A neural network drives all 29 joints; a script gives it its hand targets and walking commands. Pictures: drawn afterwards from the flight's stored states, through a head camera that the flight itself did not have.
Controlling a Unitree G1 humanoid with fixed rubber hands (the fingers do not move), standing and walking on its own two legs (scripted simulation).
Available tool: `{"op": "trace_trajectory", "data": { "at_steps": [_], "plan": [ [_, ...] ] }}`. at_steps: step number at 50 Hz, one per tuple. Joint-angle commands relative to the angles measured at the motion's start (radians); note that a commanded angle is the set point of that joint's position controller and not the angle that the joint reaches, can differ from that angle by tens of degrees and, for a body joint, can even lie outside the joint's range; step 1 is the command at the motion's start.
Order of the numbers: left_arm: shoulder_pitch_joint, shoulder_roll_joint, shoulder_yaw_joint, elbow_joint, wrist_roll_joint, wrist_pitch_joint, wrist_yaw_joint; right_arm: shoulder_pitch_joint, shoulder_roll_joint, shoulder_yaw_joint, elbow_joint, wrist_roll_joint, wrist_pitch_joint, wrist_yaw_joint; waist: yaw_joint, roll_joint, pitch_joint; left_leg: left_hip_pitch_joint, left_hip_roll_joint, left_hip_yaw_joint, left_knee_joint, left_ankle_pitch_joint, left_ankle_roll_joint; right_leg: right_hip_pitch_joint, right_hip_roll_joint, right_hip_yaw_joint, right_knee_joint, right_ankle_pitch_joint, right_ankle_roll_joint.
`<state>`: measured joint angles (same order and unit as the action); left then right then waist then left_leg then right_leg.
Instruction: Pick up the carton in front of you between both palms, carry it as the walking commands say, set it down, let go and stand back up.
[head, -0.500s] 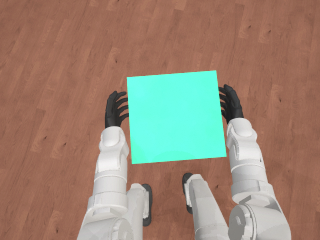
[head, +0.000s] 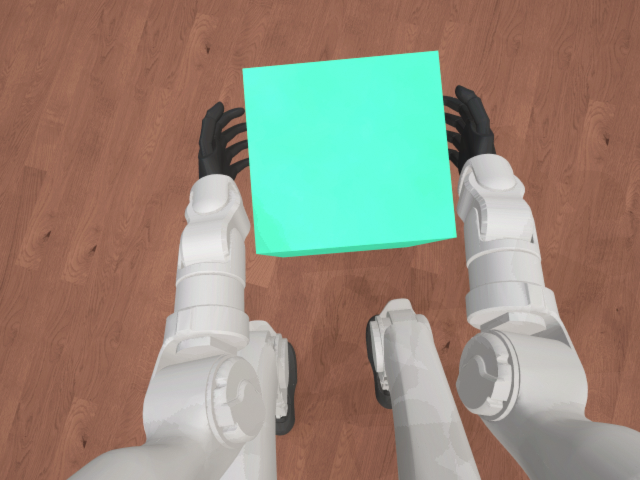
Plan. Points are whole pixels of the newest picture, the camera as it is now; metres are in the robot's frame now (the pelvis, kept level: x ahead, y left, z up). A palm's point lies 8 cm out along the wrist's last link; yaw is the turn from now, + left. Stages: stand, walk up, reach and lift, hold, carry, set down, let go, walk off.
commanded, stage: set down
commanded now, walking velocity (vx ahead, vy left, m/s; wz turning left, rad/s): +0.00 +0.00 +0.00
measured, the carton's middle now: (342, 177) +0.47 -0.06 -0.16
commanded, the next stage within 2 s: none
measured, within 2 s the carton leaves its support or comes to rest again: rests again in 1.16 s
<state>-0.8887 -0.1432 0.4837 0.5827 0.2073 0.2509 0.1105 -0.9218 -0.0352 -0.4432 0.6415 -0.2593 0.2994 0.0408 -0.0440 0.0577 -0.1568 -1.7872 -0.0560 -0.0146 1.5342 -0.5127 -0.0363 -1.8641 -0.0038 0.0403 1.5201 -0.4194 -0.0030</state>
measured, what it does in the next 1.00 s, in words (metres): lowers itself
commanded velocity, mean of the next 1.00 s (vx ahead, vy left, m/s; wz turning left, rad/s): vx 0.00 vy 0.00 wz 0.00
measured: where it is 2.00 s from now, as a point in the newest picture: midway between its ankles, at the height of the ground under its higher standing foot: (333, 390)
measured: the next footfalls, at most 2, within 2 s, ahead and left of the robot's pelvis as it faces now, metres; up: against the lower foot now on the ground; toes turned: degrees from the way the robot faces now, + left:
none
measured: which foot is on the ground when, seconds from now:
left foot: down 0.00-1.00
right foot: down 0.00-1.00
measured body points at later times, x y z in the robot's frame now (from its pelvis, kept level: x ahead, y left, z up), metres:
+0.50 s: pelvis -0.02 +0.00 -0.11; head +0.32 -0.06 +0.18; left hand +0.52 +0.07 -0.25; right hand +0.49 -0.23 -0.25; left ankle +0.08 +0.13 -0.52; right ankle +0.10 -0.12 -0.52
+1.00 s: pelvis -0.02 +0.01 -0.17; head +0.34 -0.05 +0.09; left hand +0.53 +0.07 -0.34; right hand +0.51 -0.24 -0.34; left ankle +0.08 +0.13 -0.52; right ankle +0.10 -0.12 -0.52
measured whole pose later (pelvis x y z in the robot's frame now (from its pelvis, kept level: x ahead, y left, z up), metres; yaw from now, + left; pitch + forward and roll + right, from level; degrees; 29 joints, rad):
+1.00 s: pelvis -0.02 +0.01 -0.17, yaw +1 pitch +40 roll +3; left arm -1.34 0.08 0.33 0.86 0.00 0.20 0.22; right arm -1.39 -0.31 -0.26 0.96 -0.03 0.24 -0.03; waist -0.09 0.06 0.25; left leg -2.22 -0.13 -0.02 2.15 -0.64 -0.07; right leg -2.31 0.00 0.05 2.12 -0.51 0.01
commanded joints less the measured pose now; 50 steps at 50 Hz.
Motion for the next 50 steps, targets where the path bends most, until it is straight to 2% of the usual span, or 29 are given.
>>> {"op": "trace_trajectory", "data": {
  "at_steps": [1,7,14,20,28,33,37,38,40,43,50],
  "plan": [
    [-0.644,-0.855,-0.556,0.055,-0.115,-0.013,-0.204,-0.577,0.895,0.514,0.013,0.137,-0.018,0.191,-0.044,-0.093,-0.999,0.201,-0.169,0.083,-0.076,0.158,-0.007,0.764,0.146,-0.054,-0.069,0.296,0.034],
    [-0.728,-0.831,-0.565,0.07,-0.149,-0.007,-0.204,-0.638,0.851,0.511,0.025,0.15,-0.013,0.166,-0.072,-0.069,-1.027,0.067,-0.172,0.1,0.013,0.132,-0.014,0.753,0.142,-0.054,0.012,0.305,0.037],
    [-0.795,-0.765,-0.488,0.115,-0.124,-0.014,-0.179,-0.75,0.81,0.517,0.027,0.181,-0.017,0.173,-0.039,-0.111,-0.996,0.02,-0.171,0.108,0.104,0.122,0.002,0.615,0.138,-0.075,0.101,0.273,0.049],
    [-0.875,-0.729,-0.472,0.133,-0.131,-0.024,-0.165,-0.815,0.748,0.503,0.063,0.194,-0.028,0.18,-0.052,-0.114,-0.966,-0.004,-0.164,0.11,0.183,0.109,0.003,0.523,0.127,-0.087,0.177,0.258,0.048],
    [-0.992,-0.688,-0.537,0.121,-0.196,-0.045,-0.153,-0.893,0.662,0.509,0.1,0.24,-0.056,0.193,-0.093,-0.057,-0.956,0.033,-0.154,0.11,0.298,0.139,-0.007,0.429,0.106,-0.094,0.292,0.282,0.036],
    [-1.062,-0.646,-0.574,0.118,-0.242,-0.058,-0.145,-0.963,0.612,0.53,0.112,0.287,-0.071,0.197,-0.102,-0.04,-0.943,0.057,-0.147,0.112,0.369,0.163,-0.008,0.399,0.091,-0.094,0.364,0.3,0.032],
    [-1.126,-0.641,-0.629,0.079,-0.299,-0.068,-0.136,-1.035,0.604,0.582,0.074,0.349,-0.083,0.194,-0.104,-0.053,-1.041,0.111,-0.142,0.116,0.42,0.222,-0.003,0.459,0.085,-0.095,0.417,0.367,0.033],
    [-1.144,-0.64,-0.644,0.062,-0.312,-0.069,-0.133,-1.071,0.604,0.593,0.041,0.367,-0.086,0.193,-0.112,-0.052,-1.07,0.139,-0.139,0.11,0.429,0.234,0.005,0.443,0.086,-0.099,0.425,0.371,0.034],
    [-1.143,-0.662,-0.665,0.063,-0.322,-0.067,-0.131,-1.076,0.612,0.6,0.038,0.385,-0.088,0.193,-0.114,-0.025,-1.068,0.151,-0.143,0.113,0.445,0.267,0.005,0.441,0.088,-0.093,0.439,0.41,0.03],
    [-1.12,-0.681,-0.659,0.096,-0.321,-0.069,-0.14,-1.026,0.619,0.584,0.092,0.379,-0.087,0.198,-0.117,-0.004,-0.986,0.084,-0.142,0.114,0.455,0.251,0.003,0.426,0.089,-0.086,0.45,0.414,0.022],
    [-1.084,-0.654,-0.565,0.192,-0.277,-0.076,-0.17,-0.977,0.624,0.508,0.213,0.324,-0.091,0.219,-0.113,0.005,-0.746,-0.046,-0.145,0.107,0.462,0.163,0.006,0.276,0.086,-0.08,0.46,0.3,0.011]
  ]
}}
